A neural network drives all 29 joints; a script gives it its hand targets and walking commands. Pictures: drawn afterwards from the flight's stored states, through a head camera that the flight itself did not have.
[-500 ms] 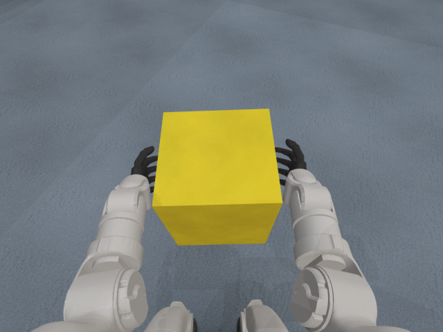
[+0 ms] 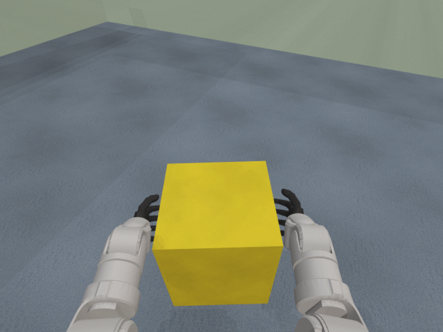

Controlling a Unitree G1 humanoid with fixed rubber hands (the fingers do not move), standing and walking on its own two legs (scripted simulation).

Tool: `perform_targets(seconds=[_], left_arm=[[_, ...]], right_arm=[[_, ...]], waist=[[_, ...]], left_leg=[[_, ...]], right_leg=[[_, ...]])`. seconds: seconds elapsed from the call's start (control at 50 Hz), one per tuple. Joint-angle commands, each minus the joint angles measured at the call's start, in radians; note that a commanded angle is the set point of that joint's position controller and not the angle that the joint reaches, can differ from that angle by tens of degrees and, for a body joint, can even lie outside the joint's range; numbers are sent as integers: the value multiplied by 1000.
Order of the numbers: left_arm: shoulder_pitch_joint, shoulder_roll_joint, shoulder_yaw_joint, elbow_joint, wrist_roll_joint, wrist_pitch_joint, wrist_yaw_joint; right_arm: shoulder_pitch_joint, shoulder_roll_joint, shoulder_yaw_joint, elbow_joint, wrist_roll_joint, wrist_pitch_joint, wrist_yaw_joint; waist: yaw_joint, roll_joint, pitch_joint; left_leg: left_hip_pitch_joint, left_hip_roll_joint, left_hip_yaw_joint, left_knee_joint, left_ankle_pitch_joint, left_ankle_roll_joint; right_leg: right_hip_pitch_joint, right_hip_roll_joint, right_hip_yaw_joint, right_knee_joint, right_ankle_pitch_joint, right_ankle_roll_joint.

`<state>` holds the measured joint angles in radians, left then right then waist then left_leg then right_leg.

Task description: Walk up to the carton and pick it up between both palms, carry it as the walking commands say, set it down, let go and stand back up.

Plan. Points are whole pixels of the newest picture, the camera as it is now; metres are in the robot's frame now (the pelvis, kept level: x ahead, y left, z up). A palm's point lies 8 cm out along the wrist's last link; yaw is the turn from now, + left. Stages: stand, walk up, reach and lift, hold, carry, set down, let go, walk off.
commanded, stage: reach and lift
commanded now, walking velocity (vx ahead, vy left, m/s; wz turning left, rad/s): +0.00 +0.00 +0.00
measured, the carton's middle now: (218, 235) +0.33 +0.01 -0.03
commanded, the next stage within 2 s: hold in 1.12 s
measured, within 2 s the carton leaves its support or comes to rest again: neither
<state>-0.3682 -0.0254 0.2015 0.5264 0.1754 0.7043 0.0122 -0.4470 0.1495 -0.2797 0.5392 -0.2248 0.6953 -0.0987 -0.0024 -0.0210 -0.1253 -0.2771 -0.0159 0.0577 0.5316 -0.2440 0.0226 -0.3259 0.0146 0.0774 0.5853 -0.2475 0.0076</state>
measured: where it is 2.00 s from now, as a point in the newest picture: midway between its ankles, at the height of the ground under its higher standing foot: outside the picture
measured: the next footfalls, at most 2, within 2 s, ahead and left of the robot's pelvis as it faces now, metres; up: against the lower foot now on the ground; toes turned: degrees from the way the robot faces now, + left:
none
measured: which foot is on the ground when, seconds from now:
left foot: down 0.00-1.00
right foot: down 0.00-1.00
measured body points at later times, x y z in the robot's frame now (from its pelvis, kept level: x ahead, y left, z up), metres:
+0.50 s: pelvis -0.01 +0.00 +0.00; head -0.06 +0.00 +0.45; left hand +0.31 +0.17 +0.03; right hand +0.31 -0.14 +0.03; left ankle +0.02 +0.11 -0.73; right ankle +0.04 -0.12 -0.73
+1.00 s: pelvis -0.02 +0.00 +0.00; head -0.07 +0.00 +0.45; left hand +0.30 +0.16 +0.03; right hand +0.31 -0.14 +0.04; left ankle +0.02 +0.11 -0.73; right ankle +0.04 -0.12 -0.73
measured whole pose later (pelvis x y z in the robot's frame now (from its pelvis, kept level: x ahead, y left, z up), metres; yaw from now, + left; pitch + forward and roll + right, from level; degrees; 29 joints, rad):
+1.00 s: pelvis -0.02 +0.00 +0.00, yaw +0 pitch -3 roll +1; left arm -0.39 -0.04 0.23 0.53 0.18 0.74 0.01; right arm -0.45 0.15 -0.28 0.52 -0.22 0.72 -0.10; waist 0.00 -0.02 -0.08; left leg -0.26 -0.02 0.06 0.53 -0.22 0.02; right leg -0.31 0.01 0.08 0.59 -0.23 0.01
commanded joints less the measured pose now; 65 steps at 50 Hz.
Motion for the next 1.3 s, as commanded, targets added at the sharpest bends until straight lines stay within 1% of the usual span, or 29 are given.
perform_targets(seconds=[0.0, 0.04, 0.08, 0.12, 0.16, 0.24, 0.28, 0.3, 0.34, 0.42, 0.44, 0.48, 0.54, 0.56, 0.58, 0.6, 0.7, 0.74, 0.78, 0.8, 0.82, 0.84, 0.9, 0.96, 1.0, 1.08, 1.12, 1.18, 1.28], left_arm=[[-888, -1128, -439, -294, -285, -44, -274], [-896, -1131, -410, -262, -276, -40, -276], [-878, -1153, -404, -212, -257, -30, -278], [-893, -1147, -398, -188, -267, -32, -283], [-926, -1140, -372, -149, -252, -36, -285], [-954, -1166, -393, -145, -262, -49, -288], [-991, -1175, -395, -144, -257, -57, -289], [-988, -1164, -378, -117, -250, -57, -290], [-965, -1175, -390, -101, -254, -57, -290], [-927, -1178, -423, -158, -259, -62, -288], [-858, -1192, -428, -130, -253, -52, -289], [-849, -1175, -439, -158, -266, -55, -288], [-853, -1163, -467, -239, -279, -54, -288], [-840, -1189, -475, -216, -277, -48, -290], [-847, -1173, -477, -239, -284, -49, -288], [-815, -1173, -471, -220, -275, -46, -288], [-859, -1165, -490, -273, -294, -42, -282], [-855, -1168, -489, -276, -297, -44, -290], [-907, -1175, -512, -321, -307, -47, -289], [-890, -1167, -494, -287, -297, -45, -289], [-906, -1187, -502, -300, -306, -44, -290], [-886, -1189, -490, -262, -296, -37, -291], [-872, -1188, -481, -248, -291, -41, -295], [-885, -1194, -505, -289, -306, -41, -293], [-847, -1179, -509, -296, -310, -40, -293], [-837, -1189, -506, -291, -299, -33, -294], [-806, -1179, -504, -300, -307, -33, -297], [-835, -1175, -508, -333, -306, -34, -296], [-843, -1173, -530, -362, -321, -30, -299]], right_arm=[[-620, 1036, 513, -127, 281, -5, 366], [-643, 1035, 498, -98, 266, -2, 369], [-677, 1021, 492, -111, 268, -12, 372], [-724, 1006, 503, -136, 269, -20, 373], [-771, 1006, 493, -114, 266, -23, 377], [-826, 983, 511, -161, 267, -46, 377], [-849, 986, 506, -150, 261, -54, 380], [-834, 989, 488, -114, 251, -48, 384], [-832, 985, 493, -137, 254, -58, 380], [-802, 998, 524, -187, 262, -55, 377], [-793, 993, 536, -218, 271, -58, 378], [-745, 1007, 546, -209, 273, -48, 373], [-693, 1021, 560, -218, 281, -35, 374], [-712, 1005, 566, -243, 282, -40, 371], [-699, 1016, 568, -236, 285, -30, 370], [-700, 1005, 568, -243, 287, -31, 370], [-636, 1025, 555, -182, 290, -10, 377], [-676, 1019, 565, -224, 293, -16, 375], [-640, 1022, 547, -197, 280, -13, 380], [-678, 1020, 549, -198, 285, -15, 378], [-667, 1021, 547, -203, 286, -18, 380], [-660, 1020, 536, -182, 279, -11, 381], [-683, 1022, 556, -207, 287, -16, 385], [-644, 1035, 553, -202, 289, -14, 385], [-604, 1035, 558, -194, 288, -3, 385], [-611, 1030, 554, -211, 288, -4, 388], [-605, 1031, 572, -233, 298, -1, 388], [-596, 1050, 565, -221, 296, 2, 390], [-541, 1060, 570, -210, 289, 14, 386]], waist=[[-14, 23, -278], [-2, 34, -230], [3, 81, -243], [7, 51, -263], [9, 57, -247], [-11, 50, -281], [-12, 71, -280], [-14, 51, -266], [-9, 77, -271], [-2, 64, -342], [4, 74, -340], [13, 57, -363], [4, 42, -383], [-3, 66, -374], [-1, 34, -367], [9, 39, -362], [-11, 56, -321], [-7, 46, -331], [-27, 53, -341], [-16, 48, -332], [-31, 73, -336], [-30, 67, -297], [-18, 49, -308], [-27, 74, -349], [-25, 46, -333], [-23, 72, -323], [-22, 39, -322], [-22, 56, -323], [-31, 45, -323]], left_leg=[[179, -39, -167, -109, 188, -21], [162, -30, -172, -114, 137, -18], [171, -37, -162, -113, 135, -27], [164, -33, -165, -112, 124, -25], [114, -32, -164, -123, 18, -20], [103, -22, -178, -132, -21, -18], [71, -20, -180, -141, -68, -13], [68, -13, -184, -146, -97, -10], [63, -7, -184, -151, -96, -9], [116, -23, -176, -131, 30, -16], [139, -32, -166, -126, 79, -20], [171, -28, -165, -115, 158, -24], [197, -38, -163, -104, 175, -28], [192, -38, -169, -109, 167, -30], [200, -35, -171, -103, 157, -26], [203, -34, -172, -105, 169, -26], [192, -27, -173, -108, 154, -26], [189, -26, -178, -111, 139, -24], [200, -24, -181, -110, 129, -24], [179, -27, -176, -107, 94, -23], [181, -29, -175, -111, 101, -25], [156, -17, -184, -127, 41, -18], [141, -19, -178, -131, 26, -13], [173, -22, -176, -120, 85, -19], [190, -16, -176, -121, 115, -17], [187, -17, -176, -122, 106, -19], [176, -20, -176, -120, 115, -14], [179, -24, -175, -118, 88, -13], [185, -27, -172, -116, 119, -16]], right_leg=[[279, 71, -18, -138, 190, -14], [248, 67, -16, -142, 147, -23], [260, 65, -15, -142, 142, -32], [262, 65, -17, -139, 138, -33], [255, 64, -18, -130, 66, -34], [257, 73, -30, -110, 61, -33], [253, 71, -30, -104, 36, -34], [240, 71, -31, -104, 6, -32], [249, 67, -27, -104, 24, -35], [261, 70, -31, -104, 103, -33], [257, 67, -28, -114, 133, -36], [252, 68, -22, -119, 179, -37], [245, 67, -18, -122, 185, -30], [250, 68, -23, -121, 182, -35], [236, 68, -21, -119, 170, -31], [229, 67, -16, -126, 170, -32], [217, 66, -14, -125, 159, -32], [219, 69, -19, -122, 155, -30], [203, 71, -17, -121, 139, -36], [206, 68, -20, -120, 118, -32], [217, 67, -21, -120, 132, -35], [213, 71, -26, -115, 95, -33], [238, 71, -28, -116, 98, -28], [244, 68, -23, -118, 134, -34], [224, 71, -26, -120, 145, -31], [226, 71, -24, -122, 141, -33], [239, 70, -30, -123, 151, -26], [225, 63, -19, -124, 132, -28], [235, 68, -26, -127, 155, -25]])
